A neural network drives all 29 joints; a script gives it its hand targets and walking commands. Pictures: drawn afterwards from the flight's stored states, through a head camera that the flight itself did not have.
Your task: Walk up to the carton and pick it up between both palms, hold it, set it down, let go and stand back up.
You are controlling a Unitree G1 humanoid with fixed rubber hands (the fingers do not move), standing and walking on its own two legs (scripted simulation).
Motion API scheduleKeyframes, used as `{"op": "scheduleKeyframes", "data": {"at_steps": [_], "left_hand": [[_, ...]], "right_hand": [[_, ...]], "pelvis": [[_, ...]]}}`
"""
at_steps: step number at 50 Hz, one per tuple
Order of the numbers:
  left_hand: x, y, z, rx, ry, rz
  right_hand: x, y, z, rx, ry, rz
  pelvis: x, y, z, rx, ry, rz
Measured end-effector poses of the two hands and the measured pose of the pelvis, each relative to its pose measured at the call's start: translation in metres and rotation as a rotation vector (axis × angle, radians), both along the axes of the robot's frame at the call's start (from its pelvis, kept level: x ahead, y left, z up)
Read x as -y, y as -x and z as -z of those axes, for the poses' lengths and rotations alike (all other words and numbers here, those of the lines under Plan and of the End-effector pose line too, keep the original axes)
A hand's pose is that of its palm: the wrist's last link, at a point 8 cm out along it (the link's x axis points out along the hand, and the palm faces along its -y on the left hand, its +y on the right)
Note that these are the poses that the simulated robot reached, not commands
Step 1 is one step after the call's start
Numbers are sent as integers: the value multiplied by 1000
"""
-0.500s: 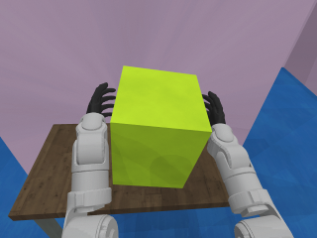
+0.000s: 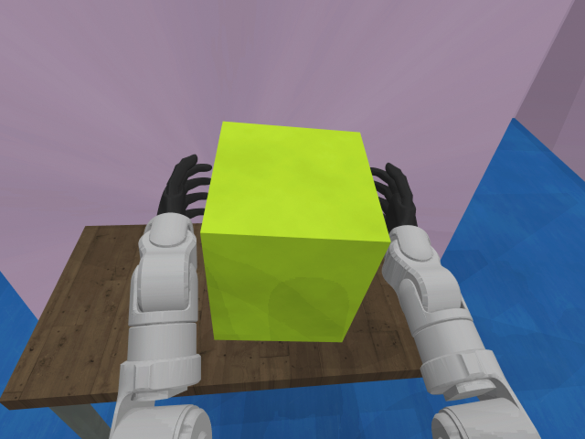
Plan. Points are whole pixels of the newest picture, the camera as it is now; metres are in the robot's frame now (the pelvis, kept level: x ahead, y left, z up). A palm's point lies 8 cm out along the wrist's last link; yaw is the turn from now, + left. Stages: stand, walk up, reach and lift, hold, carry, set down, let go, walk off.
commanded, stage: hold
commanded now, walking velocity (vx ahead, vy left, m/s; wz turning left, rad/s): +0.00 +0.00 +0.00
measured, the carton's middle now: (285, 238) +0.38 -0.01 +0.10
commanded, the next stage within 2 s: none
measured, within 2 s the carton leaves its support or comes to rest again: neither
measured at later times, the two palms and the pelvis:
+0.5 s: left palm (162, 226) +0.35 +0.15 +0.17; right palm (384, 222) +0.35 -0.14 +0.17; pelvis -0.01 +0.00 +0.00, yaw +0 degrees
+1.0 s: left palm (150, 229) +0.35 +0.17 +0.16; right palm (374, 218) +0.35 -0.12 +0.17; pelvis +0.00 -0.01 +0.00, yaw +1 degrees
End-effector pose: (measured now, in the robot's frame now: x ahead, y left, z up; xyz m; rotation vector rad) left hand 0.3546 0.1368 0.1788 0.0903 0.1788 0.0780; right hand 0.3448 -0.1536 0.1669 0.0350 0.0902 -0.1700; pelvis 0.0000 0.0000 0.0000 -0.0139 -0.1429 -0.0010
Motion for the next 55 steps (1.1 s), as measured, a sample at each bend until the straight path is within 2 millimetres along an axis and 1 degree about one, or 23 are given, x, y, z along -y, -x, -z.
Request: {"op": "scheduleKeyframes", "data": {"at_steps": [4,7,14,18,21,25,29,33,36,40,44,49,52,55], "left_hand": [[0,3,-10,14,-6,-3],[-6,4,-12,-1,-1,-11],[-28,10,0,-22,39,-49],[-33,11,9,-25,50,-56],[-29,10,12,-24,46,-53],[-18,6,12,-32,30,-32],[-4,2,6,-30,2,-8],[5,1,-6,-5,-16,2],[5,2,-15,11,-18,-4],[-4,4,-18,10,-1,-28],[-18,6,-10,-14,26,-54],[-31,8,11,-44,46,-64],[-32,10,19,-40,51,-59],[-28,12,18,-19,53,-45]], "right_hand": [[0,2,-5,10,0,-2],[-7,1,-4,-9,12,-14],[-28,-4,-4,-29,44,-49],[-32,-7,-5,-28,50,-56],[-29,-6,-4,-23,44,-50],[-17,-4,2,-27,23,-26],[-4,0,7,-25,4,-1],[4,2,2,-2,-8,10],[5,1,-6,12,0,2],[-3,-4,-14,8,22,-22],[-17,-9,-14,-21,45,-45],[-30,-11,-3,-50,60,-57],[-31,-8,2,-44,50,-51],[-27,-2,4,-21,32,-36]], "pelvis": [[-3,-1,0,17,-2,13],[-5,-1,0,32,-5,19],[-2,4,0,27,-5,7],[0,7,0,14,-2,-2],[0,8,1,6,0,-8],[-1,8,1,1,1,-8],[-3,7,1,-2,0,0],[-5,4,0,-1,-2,14],[-5,2,0,6,-4,22],[-2,1,0,21,-6,23],[2,1,0,33,-8,13],[5,3,0,30,-5,-7],[5,5,0,17,-1,-16],[2,6,1,5,3,-19]]}}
